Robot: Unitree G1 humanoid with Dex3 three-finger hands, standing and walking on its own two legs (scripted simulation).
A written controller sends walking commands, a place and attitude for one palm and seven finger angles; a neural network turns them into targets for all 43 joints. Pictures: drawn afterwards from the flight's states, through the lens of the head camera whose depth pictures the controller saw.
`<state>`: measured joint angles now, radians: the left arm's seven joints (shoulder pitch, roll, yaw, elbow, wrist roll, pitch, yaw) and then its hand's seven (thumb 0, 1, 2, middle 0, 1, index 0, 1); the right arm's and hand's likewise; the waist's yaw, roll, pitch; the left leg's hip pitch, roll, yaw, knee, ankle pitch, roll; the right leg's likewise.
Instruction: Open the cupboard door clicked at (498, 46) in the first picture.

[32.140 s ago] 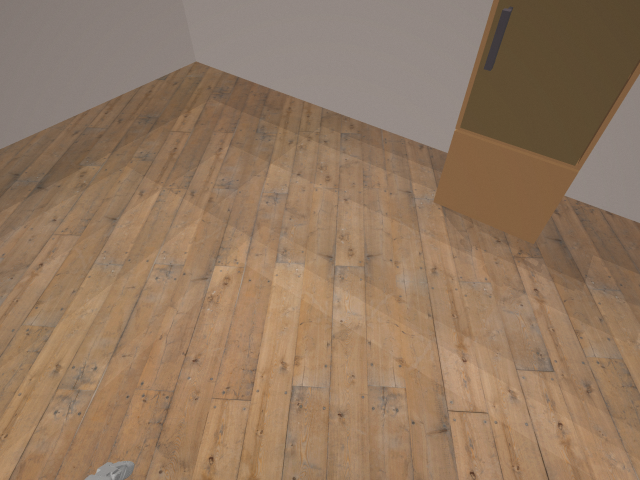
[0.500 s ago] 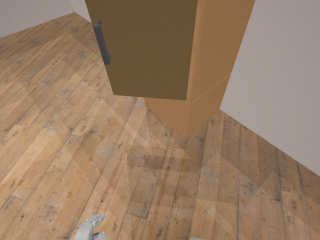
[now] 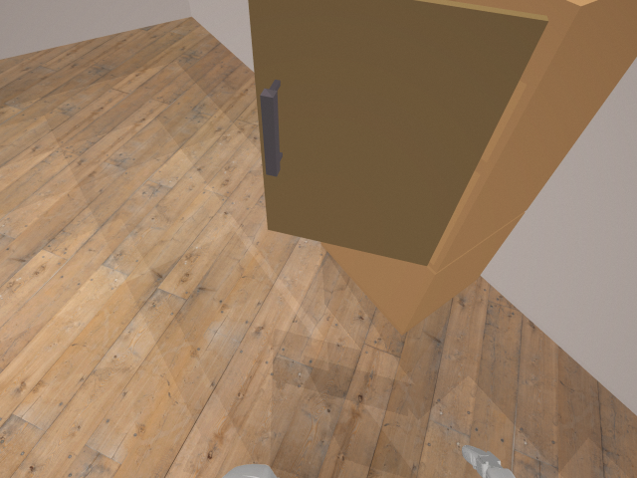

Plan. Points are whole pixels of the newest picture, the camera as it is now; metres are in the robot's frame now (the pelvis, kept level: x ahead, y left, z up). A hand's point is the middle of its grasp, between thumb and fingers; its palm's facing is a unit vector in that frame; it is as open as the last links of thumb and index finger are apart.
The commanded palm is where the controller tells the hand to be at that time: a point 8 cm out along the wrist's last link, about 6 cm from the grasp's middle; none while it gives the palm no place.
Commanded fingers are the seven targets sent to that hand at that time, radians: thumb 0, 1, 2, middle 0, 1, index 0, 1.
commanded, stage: come to a stop and stand still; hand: left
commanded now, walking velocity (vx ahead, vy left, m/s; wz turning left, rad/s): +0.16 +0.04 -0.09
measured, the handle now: (274, 130) +0.68 +0.18 +0.01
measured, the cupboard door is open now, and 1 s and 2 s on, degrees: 40 40 40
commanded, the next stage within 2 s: look again from close up in 1.00 s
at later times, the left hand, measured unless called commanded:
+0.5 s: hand (214, 436) +0.18 +0.17 -0.16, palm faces -0.03 -0.97 -0.23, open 7.3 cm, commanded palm none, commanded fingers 0.00 0.90 0.90 -0.20 -0.30 -0.20 -0.30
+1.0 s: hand out of the picture +0.04 +0.22 -0.16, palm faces +0.02 -0.98 -0.21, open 7.3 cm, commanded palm none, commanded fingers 0.00 0.90 0.90 -0.20 -0.30 -0.20 -0.30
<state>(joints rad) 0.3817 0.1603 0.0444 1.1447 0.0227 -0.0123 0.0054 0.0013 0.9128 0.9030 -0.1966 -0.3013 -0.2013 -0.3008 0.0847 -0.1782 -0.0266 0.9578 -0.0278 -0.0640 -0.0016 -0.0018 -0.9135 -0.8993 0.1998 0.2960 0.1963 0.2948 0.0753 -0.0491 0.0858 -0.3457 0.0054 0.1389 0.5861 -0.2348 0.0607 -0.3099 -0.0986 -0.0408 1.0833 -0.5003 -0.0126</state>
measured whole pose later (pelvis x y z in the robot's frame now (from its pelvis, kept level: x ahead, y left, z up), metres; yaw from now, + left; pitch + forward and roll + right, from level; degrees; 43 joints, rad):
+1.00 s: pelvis +0.05 +0.03 +0.01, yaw -2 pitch +0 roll +0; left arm 0.28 0.18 0.02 1.11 0.01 0.02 0.02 0.00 0.91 0.90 -0.19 -0.30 -0.20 -0.30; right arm 0.19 -0.17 -0.02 1.06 0.00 0.00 -0.04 0.00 -0.93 -0.90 0.20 0.30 0.20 0.30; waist 0.02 0.00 0.05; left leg -0.18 -0.01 0.05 0.46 -0.27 0.02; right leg -0.20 -0.02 0.00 0.47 -0.26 0.01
